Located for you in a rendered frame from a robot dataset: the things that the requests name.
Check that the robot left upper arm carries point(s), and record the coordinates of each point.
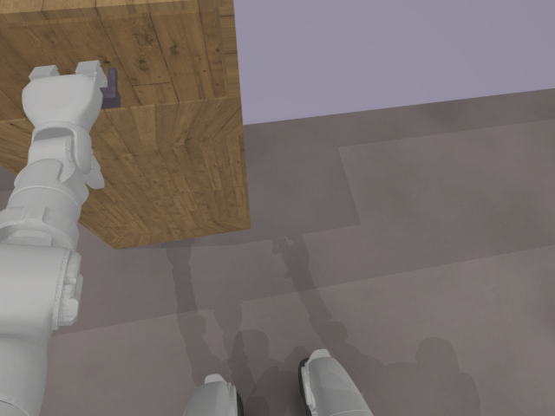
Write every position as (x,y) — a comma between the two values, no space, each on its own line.
(40,290)

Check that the left robot shin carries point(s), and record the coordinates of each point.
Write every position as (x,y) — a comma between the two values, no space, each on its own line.
(214,377)

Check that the right robot shin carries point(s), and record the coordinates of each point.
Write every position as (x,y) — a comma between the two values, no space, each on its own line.
(317,354)

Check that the drawer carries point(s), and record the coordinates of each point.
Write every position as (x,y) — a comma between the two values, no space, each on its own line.
(160,57)

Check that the cabinet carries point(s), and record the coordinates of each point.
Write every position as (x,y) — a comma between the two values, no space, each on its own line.
(173,170)

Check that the robot shin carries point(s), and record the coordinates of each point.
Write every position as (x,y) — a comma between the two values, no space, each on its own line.
(317,354)
(214,377)

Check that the left robot forearm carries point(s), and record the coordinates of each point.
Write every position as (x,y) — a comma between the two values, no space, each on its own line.
(50,190)

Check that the handle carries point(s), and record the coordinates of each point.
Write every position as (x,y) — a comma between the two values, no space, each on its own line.
(111,97)

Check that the robot left hand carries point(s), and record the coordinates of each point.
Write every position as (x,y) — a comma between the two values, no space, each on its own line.
(75,99)

